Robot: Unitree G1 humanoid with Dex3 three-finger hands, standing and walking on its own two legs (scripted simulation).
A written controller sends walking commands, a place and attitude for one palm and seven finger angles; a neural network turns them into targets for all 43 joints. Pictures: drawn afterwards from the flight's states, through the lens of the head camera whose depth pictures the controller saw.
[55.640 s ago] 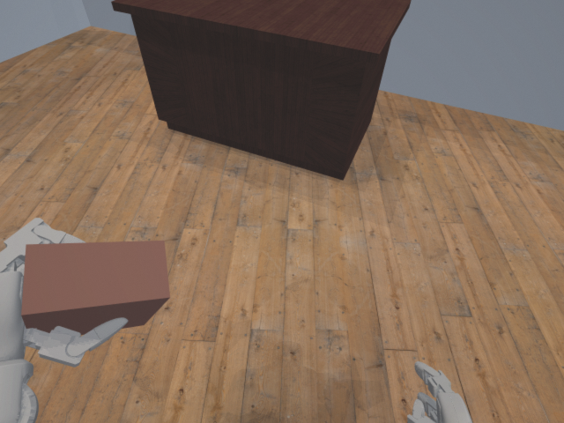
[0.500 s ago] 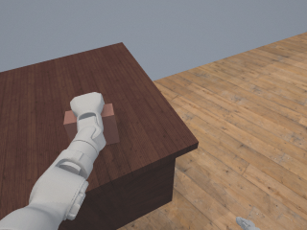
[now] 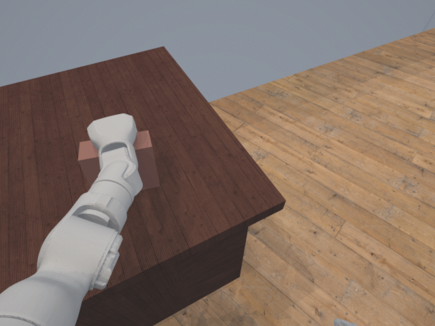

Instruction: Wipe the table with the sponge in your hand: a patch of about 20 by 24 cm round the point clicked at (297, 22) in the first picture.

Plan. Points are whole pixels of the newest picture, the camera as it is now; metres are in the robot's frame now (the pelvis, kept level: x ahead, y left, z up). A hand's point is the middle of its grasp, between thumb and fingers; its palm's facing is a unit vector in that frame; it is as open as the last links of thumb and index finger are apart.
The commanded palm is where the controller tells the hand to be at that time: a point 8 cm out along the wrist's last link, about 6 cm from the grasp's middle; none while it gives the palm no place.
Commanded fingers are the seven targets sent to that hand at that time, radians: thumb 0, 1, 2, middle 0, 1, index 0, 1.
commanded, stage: wipe back along the third lane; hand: left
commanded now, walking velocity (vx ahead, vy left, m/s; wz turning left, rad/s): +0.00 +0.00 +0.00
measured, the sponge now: (124, 171) +0.44 +0.20 +0.02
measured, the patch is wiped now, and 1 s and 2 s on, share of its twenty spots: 1.00 1.00 1.00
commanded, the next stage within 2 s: none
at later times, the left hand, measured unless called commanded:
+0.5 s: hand (119, 151) +0.46 +0.20 +0.06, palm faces -0.03 -0.02 -1.00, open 10.1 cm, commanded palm +0.41 +0.19 +0.10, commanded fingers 0.00 0.10 1.30 -1.20 -1.60 -1.20 -1.60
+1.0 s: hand (123, 166) +0.41 +0.19 +0.07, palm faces +0.00 -0.05 -1.00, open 10.2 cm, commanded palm +0.36 +0.16 +0.10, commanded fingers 0.00 0.10 1.30 -1.20 -1.60 -1.20 -1.60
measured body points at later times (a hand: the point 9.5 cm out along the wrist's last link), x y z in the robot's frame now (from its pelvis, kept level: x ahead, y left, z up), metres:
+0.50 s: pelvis +0.01 +0.03 +0.00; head +0.04 +0.02 +0.45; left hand +0.45 +0.20 +0.12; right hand +0.11 -0.22 -0.13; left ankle +0.02 +0.12 -0.73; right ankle +0.01 -0.08 -0.73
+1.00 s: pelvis +0.05 +0.02 +0.01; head +0.04 +0.01 +0.46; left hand +0.41 +0.19 +0.12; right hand +0.28 -0.18 -0.08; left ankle +0.02 +0.12 -0.73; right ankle +0.01 -0.08 -0.73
